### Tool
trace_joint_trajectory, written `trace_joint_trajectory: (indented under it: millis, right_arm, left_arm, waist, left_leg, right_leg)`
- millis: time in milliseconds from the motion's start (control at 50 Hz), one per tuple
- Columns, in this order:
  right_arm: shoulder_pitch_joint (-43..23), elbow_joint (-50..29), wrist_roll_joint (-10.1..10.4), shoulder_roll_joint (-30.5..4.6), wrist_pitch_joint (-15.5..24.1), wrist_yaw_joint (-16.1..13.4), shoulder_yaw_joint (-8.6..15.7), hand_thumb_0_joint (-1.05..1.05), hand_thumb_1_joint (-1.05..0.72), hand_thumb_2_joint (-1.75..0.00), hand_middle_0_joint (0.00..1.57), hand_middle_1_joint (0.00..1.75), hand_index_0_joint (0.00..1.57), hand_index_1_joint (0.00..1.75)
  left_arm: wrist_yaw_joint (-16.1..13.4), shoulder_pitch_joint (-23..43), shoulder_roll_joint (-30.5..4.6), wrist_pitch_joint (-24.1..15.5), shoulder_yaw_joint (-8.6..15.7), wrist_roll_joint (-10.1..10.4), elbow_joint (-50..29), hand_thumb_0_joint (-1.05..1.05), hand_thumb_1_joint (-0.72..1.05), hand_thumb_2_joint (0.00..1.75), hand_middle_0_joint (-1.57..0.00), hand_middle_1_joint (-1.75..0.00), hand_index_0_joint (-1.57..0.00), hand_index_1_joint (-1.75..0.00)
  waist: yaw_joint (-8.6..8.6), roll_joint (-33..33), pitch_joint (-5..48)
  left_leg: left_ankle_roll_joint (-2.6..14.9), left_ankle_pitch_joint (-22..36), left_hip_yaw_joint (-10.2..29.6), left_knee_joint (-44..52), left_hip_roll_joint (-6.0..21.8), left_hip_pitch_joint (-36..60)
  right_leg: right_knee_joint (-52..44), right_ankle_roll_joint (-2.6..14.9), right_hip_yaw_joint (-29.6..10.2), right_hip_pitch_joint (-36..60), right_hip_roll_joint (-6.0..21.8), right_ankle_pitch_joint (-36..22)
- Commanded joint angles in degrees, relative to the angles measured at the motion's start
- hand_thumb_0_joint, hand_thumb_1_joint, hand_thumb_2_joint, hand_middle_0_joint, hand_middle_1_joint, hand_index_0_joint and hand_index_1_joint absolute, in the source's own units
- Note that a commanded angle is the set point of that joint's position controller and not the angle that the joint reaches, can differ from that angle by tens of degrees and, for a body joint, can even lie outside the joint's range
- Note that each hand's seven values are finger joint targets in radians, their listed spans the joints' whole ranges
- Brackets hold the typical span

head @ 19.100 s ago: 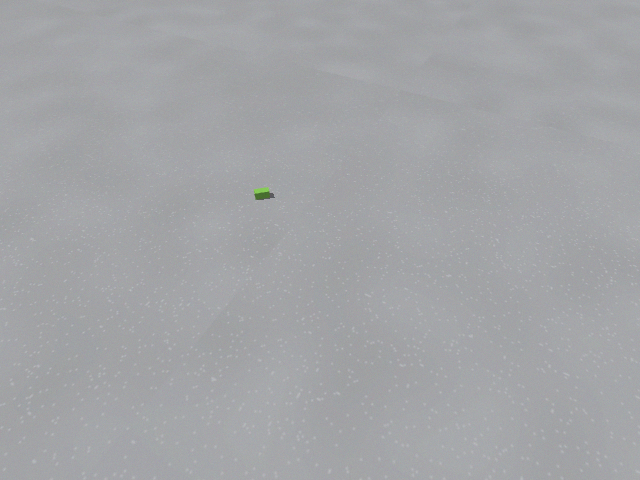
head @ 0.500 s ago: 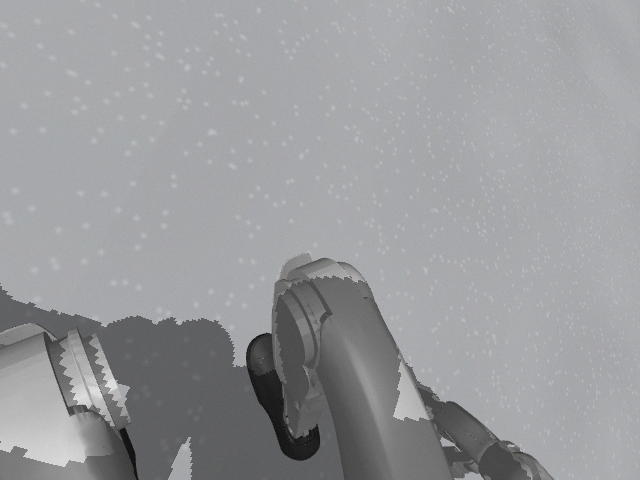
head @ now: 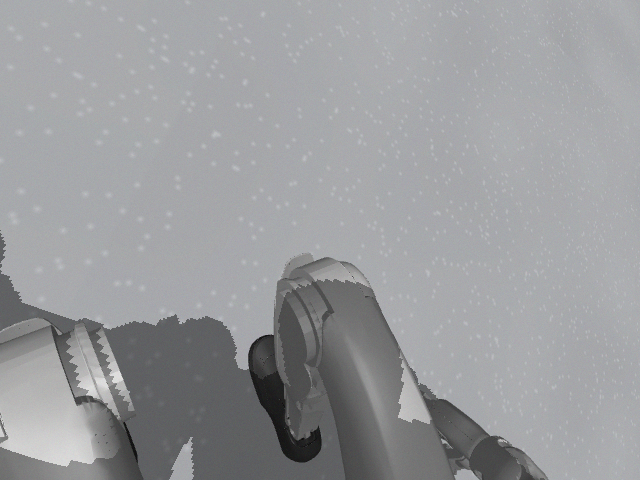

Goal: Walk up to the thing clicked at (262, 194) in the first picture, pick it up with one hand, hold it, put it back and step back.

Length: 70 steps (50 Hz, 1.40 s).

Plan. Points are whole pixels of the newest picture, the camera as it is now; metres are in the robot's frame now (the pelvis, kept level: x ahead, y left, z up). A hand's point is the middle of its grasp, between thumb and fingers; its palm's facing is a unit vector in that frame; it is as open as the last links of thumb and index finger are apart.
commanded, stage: close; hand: left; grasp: from above
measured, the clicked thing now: out of the picture +0.42 +0.38 -0.28
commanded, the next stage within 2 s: settle in 1.08 s
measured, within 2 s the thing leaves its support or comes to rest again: leaves its support in 1.46 s
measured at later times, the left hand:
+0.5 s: hand out of the picture +0.39 +0.37 -0.24, palm faces -0.48 -0.19 -0.86, open 8.2 cm
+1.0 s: hand out of the picture +0.40 +0.38 -0.24, palm faces -0.42 -0.18 -0.89, open 6.4 cm
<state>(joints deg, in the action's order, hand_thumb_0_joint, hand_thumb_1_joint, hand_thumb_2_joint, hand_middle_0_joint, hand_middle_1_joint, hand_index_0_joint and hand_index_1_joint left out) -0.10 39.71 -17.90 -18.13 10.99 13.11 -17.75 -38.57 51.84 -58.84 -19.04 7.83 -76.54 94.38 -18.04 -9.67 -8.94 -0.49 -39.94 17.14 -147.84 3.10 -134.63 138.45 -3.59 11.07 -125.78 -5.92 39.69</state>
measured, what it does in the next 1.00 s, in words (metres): stands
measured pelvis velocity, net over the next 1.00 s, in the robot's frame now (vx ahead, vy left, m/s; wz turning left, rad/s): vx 0.00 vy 0.00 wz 0.01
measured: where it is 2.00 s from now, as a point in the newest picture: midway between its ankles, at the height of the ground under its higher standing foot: (214, 455)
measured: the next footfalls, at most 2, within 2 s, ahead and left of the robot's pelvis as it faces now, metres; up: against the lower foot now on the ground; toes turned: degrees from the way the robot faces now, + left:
none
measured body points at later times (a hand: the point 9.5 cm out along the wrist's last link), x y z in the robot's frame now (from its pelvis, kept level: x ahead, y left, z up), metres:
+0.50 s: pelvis +0.00 +0.00 +0.00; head +0.26 +0.15 +0.34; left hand +0.41 +0.38 -0.19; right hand +0.09 -0.25 -0.07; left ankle +0.07 +0.13 -0.26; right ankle +0.11 -0.12 -0.26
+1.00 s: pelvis +0.00 +0.00 +0.00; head +0.25 +0.15 +0.34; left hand +0.42 +0.38 -0.19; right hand +0.10 -0.26 -0.06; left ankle +0.07 +0.13 -0.26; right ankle +0.11 -0.12 -0.26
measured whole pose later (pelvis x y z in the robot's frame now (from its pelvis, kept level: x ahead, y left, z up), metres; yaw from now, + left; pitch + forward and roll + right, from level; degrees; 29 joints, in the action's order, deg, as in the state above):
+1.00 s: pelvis +0.00 +0.00 +0.00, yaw +0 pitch +25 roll -14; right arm 2.1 39.4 -16.4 -19.9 12.5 12.8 -16.5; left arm -33.8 53.2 -60.7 -15.6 10.5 -72.8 95.3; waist -18.8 -9.5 -9.0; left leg -0.2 -39.4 16.4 -147.5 2.9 -135.5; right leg 138.6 -3.7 10.5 -126.7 -5.6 39.5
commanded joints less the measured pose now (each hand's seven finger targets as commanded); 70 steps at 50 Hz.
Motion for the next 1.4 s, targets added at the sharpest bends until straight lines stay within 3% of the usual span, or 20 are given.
trace_joint_trajectory:
  millis: [0,40,60,120,220,300,420,480,500,600,700,820,840,880,960,980,1060,1200,1300,1380]
  right_arm:
    - [9.3,0.2,1.0,-19.7,1.3,-0.9,6.1,0.0,-0.89,-0.9,0.2,0.3,0.2,0.3]
    - [9.9,-0.3,1.5,-20.0,1.7,-1.0,5.9,0.0,-0.89,-0.9,0.2,0.3,0.2,0.3]
    - [9.9,-0.9,1.5,-20.4,1.8,-1.2,6.0,0.0,-0.89,-0.9,0.2,0.3,0.2,0.3]
    - [10.9,-0.6,1.7,-19.7,1.7,-1.0,5.9,0.0,-0.89,-0.9,0.2,0.3,0.2,0.3]
    - [10.1,-1.4,1.8,-19.1,0.8,-1.5,5.8,0.0,-0.89,-0.9,0.2,0.3,0.2,0.3]
    - [10.6,-1.2,1.7,-19.1,-0.1,-1.5,5.5,0.0,-0.89,-0.9,0.2,0.3,0.2,0.3]
    - [10.6,-0.5,1.3,-18.8,-1.2,-1.5,4.5,0.0,-0.88,-0.9,0.2,0.3,0.2,0.3]
    - [10.7,-0.3,1.0,-19.8,-1.5,-1.5,5.1,0.0,-0.88,-0.9,0.2,0.3,0.2,0.3]
    - [9.8,-0.8,1.0,-19.4,-1.4,-1.6,5.0,0.0,-0.88,-0.89,0.2,0.3,0.2,0.3]
    - [9.4,0.6,0.3,-19.5,-0.8,-1.4,5.6,0.0,-0.88,-0.89,0.2,0.3,0.2,0.3]
    - [8.4,1.1,0.6,-19.4,0.6,-1.6,6.3,0.0,-0.88,-0.9,0.2,0.3,0.2,0.3]
    - [8.9,0.1,2.0,-20.1,2.5,-1.1,6.6,0.0,-0.88,-0.9,0.2,0.3,0.2,0.3]
    - [9.0,0.1,2.1,-20.5,2.4,-1.3,7.1,0.0,-0.89,-0.9,0.2,0.3,0.2,0.3]
    - [10.0,-0.3,2.2,-20.2,2.2,-1.2,6.9,0.0,-0.89,-0.9,0.2,0.3,0.2,0.3]
    - [10.4,-0.7,2.0,-19.6,1.6,-1.1,6.4,0.0,-0.89,-0.9,0.2,0.3,0.2,0.3]
    - [9.8,-0.6,2.1,-19.4,1.4,-1.2,6.4,0.0,-0.89,-0.9,0.2,0.3,0.2,0.3]
    - [10.5,-1.0,1.7,-19.0,0.0,-1.2,6.1,0.0,-0.89,-0.9,0.2,0.3,0.2,0.3]
    - [11.0,-0.8,1.1,-18.9,-1.4,-1.5,5.0,0.0,-0.9,-0.9,0.2,0.3,0.2,0.3]
    - [11.3,-0.8,0.7,-19.0,-1.6,-1.8,5.1,0.0,-0.9,-0.9,0.2,0.3,0.2,0.3]
    - [11.7,-0.5,1.2,-19.1,-1.3,-1.8,6.6,0.0,-0.9,-0.9,0.2,0.3,0.2,0.3]
  left_arm:
    - [-2.3,13.8,-14.0,3.6,-0.9,2.3,-3.6,0.0,0.15,0.47,-0.57,-0.53,-0.59,-0.51]
    - [-1.5,17.1,-16.9,4.0,0.6,3.5,-6.8,0.0,0.19,0.42,-0.59,-0.52,-0.62,-0.49]
    - [-1.1,14.1,-18.6,4.9,2.1,3.3,-1.9,0.0,0.19,0.42,-0.59,-0.52,-0.62,-0.49]
    - [1.2,12.6,-18.3,5.0,3.3,4.3,-1.5,0.0,0.23,0.4,-0.62,-0.5,-0.65,-0.47]
    - [5.9,11.1,-17.4,3.3,2.8,6.0,-4.5,0.0,0.29,0.34,-0.68,-0.46,-0.71,-0.42]
    - [8.7,11.7,-15.2,0.4,0.2,6.1,-7.7,0.0,0.33,0.32,-0.71,-0.43,-0.74,-0.4]
    - [6.9,9.3,-15.1,-3.7,1.5,5.2,-7.7,0.0,0.4,0.31,-0.77,-0.37,-0.8,-0.34]
    - [4.5,11.9,-16.5,-4.8,1.6,2.9,-10.6,0.0,0.43,0.27,-0.78,-0.35,-0.81,-0.31]
    - [3.5,10.0,-16.8,-4.6,2.4,2.4,-8.6,0.0,0.44,0.26,-0.79,-0.35,-0.82,-0.32]
    - [-1.0,10.5,-15.9,-2.5,1.9,0.0,-7.6,0.0,0.5,0.24,-0.83,-0.32,-0.86,-0.28]
    - [-3.5,12.4,-13.9,1.9,-0.2,1.4,-4.9,0.0,0.59,0.21,-0.92,-0.26,-0.94,-0.23]
    - [-0.6,15.3,-15.6,5.2,-0.2,3.5,-5.3,0.0,0.65,0.1,-0.95,-0.22,-0.99,-0.17]
    - [-0.2,13.7,-17.9,5.5,2.4,4.0,-3.4,0.0,0.67,0.1,-0.97,-0.2,-1.01,-0.16]
    - [1.2,13.8,-20.0,5.0,4.1,4.3,-5.4,0.0,0.69,0.11,-1.01,-0.18,-1.04,-0.14]
    - [4.6,11.9,-17.7,3.8,3.1,5.1,-4.7,0.0,0.72,0.07,-1.03,-0.17,-1.07,-0.13]
    - [5.3,10.2,-17.7,3.3,3.7,5.7,-4.6,0.0,0.75,0.09,-1.04,-0.18,-1.08,-0.14]
    - [7.3,8.8,-16.7,1.0,2.4,5.0,-5.7,0.0,0.82,0.12,-1.11,-0.18,-1.14,-0.14]
    - [6.3,8.4,-15.9,-2.4,2.9,5.3,-6.1,0.0,0.83,0.16,-1.18,-0.17,-1.21,-0.14]
    - [5.1,10.8,-18.2,-2.7,3.3,3.2,-8.2,0.0,0.88,0.15,-1.22,-0.15,-1.25,-0.12]
    - [3.6,12.2,-20.7,-2.2,6.4,2.4,-15.2,0.0,0.91,0.19,-1.26,-0.12,-1.27,-0.11]
  waist:
    - [-2.48,28.6,33.2]
    - [-1.79,29.9,35.9]
    - [-1.8,29.1,35.0]
    - [-1.78,28.7,34.5]
    - [-0.98,32.0,35.4]
    - [-2.41,32.0,34.8]
    - [-1.71,29.4,34.7]
    - [-1.82,31.7,34.6]
    - [-0.88,30.4,35.5]
    - [-1.26,30.7,35.4]
    - [-1.77,28.5,33.4]
    - [-1.31,29.8,34.6]
    - [-1.2,29.7,34.1]
    - [-0.25,30.9,35.7]
    - [-1.45,30.3,34.1]
    - [-0.51,30.6,34.7]
    - [-0.97,30.2,35.2]
    - [-1.34,28.4,35.4]
    - [-1.48,31.3,35.6]
    - [0.18,34.4,39.7]
  left_leg:
    - [0.85,7.5,-7.3,15.2,1.3,26.4]
    - [0.98,8.5,-7.2,15.2,1.2,27.1]
    - [1.01,8.3,-7.0,15.1,1.4,26.7]
    - [1.05,10.1,-6.9,14.6,1.3,25.9]
    - [0.2,10.9,-6.4,16.4,1.1,28.8]
    - [-0.02,13.2,-5.9,15.5,1.2,30.9]
    - [0.57,14.0,-6.6,14.1,1.2,29.4]
    - [0.41,13.3,-6.6,15.0,1.2,30.9]
    - [0.47,12.7,-6.5,14.8,1.3,30.8]
    - [0.25,11.9,-6.9,15.1,1.3,30.5]
    - [0.52,7.7,-7.7,15.3,1.2,26.3]
    - [0.64,8.4,-6.9,15.0,1.1,27.3]
    - [0.68,7.1,-7.0,15.4,1.3,26.6]
    - [0.61,8.7,-6.8,15.3,1.2,27.7]
    - [0.68,10.9,-7.4,15.1,0.8,27.3]
    - [0.44,11.6,-7.1,15.6,0.9,28.1]
    - [0.53,13.0,-7.0,15.1,0.9,28.4]
    - [0.94,13.2,-6.6,14.4,1.1,28.2]
    - [0.66,11.0,-6.7,15.0,1.1,29.3]
    - [0.24,12.4,-7.0,15.4,1.3,32.0]
  right_leg:
    - [-13.0,4.48,4.7,14.7,-1.9,-11.6]
    - [-13.0,4.36,4.9,15.5,-1.8,-12.5]
    - [-12.7,4.49,4.2,16.1,-1.6,-12.4]
    - [-11.7,4.25,4.7,15.9,-1.5,-13.6]
    - [-11.3,4.66,5.3,16.8,-1.3,-13.8]
    - [-10.8,4.34,6.1,16.2,-1.0,-15.5]
    - [-12.0,3.98,6.3,18.4,-1.6,-16.7]
    - [-11.7,4.19,6.3,17.4,-1.5,-15.8]
    - [-11.7,4.35,6.2,17.1,-1.6,-15.2]
    - [-11.4,4.54,6.0,15.8,-2.0,-14.4]
    - [-13.4,4.62,4.5,15.2,-2.0,-11.3]
    - [-11.4,4.41,4.9,13.4,-1.0,-12.5]
    - [-11.9,4.6,4.6,14.0,-1.3,-11.0]
    - [-11.4,4.61,4.4,14.8,-1.0,-12.1]
    - [-11.4,4.31,4.9,15.9,-0.9,-14.1]
    - [-11.4,4.39,5.1,16.2,-1.0,-14.3]
    - [-11.5,4.32,5.1,17.8,-1.2,-15.7]
    - [-12.3,3.87,5.9,18.5,-1.5,-16.3]
    - [-11.3,4.32,5.9,16.4,-1.4,-13.9]
    - [-11.1,4.58,5.4,16.6,-1.3,-14.8]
